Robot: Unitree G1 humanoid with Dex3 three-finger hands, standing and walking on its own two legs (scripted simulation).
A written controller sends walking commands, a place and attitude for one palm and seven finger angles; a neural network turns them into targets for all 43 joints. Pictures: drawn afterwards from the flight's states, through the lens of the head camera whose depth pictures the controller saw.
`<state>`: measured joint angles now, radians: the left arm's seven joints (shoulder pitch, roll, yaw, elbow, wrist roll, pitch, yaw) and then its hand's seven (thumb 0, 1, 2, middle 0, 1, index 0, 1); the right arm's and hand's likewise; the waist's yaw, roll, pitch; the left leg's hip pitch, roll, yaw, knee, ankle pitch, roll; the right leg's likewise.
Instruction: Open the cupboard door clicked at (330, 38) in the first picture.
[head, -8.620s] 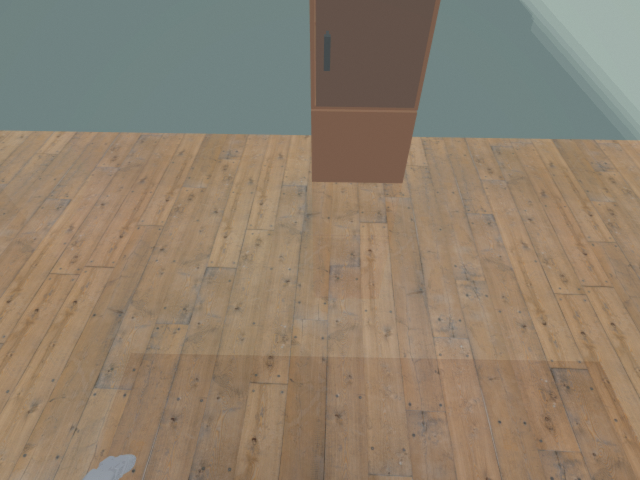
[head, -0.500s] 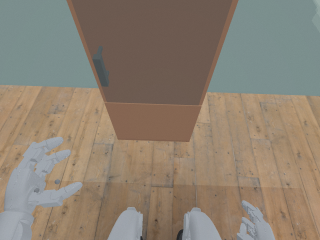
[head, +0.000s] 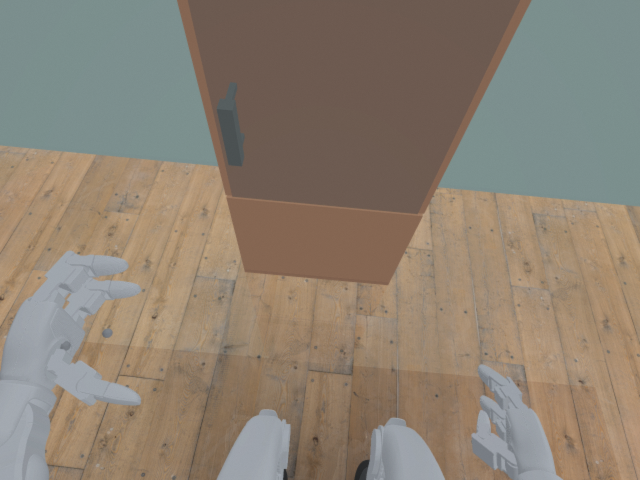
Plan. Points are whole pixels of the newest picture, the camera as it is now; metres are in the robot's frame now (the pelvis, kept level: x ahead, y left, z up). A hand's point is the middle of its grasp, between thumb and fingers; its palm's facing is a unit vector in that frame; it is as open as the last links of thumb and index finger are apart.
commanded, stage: raise the hand with hooked fingers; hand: left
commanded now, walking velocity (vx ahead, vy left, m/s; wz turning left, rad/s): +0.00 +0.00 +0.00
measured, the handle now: (234, 125) +0.62 +0.20 +0.00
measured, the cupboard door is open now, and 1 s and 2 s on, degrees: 0 0 0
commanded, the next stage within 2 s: move the hooked fingers beside the handle in 0.72 s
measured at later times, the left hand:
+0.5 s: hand (117, 302) +0.29 +0.26 +0.04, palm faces +0.01 -1.00 -0.06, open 14.0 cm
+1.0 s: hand (125, 292) +0.31 +0.26 +0.03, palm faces +0.01 -1.00 -0.05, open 14.0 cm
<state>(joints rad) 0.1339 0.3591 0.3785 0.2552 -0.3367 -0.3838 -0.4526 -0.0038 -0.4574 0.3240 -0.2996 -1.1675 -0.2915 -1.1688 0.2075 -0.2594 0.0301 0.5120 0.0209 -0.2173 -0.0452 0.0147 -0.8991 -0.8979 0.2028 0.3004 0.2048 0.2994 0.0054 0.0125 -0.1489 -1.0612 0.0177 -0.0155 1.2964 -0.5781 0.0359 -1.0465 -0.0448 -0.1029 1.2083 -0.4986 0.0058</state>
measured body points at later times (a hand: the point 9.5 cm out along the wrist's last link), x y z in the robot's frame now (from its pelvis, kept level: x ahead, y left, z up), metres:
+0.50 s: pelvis +0.01 -0.01 +0.00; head +0.12 +0.01 +0.43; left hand +0.29 +0.31 +0.04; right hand +0.16 -0.27 -0.08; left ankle +0.02 +0.09 -0.63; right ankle +0.04 -0.13 -0.63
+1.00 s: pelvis +0.00 -0.02 -0.01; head +0.11 +0.00 +0.43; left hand +0.30 +0.31 +0.04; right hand +0.17 -0.27 -0.09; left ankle +0.02 +0.09 -0.63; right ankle +0.04 -0.13 -0.63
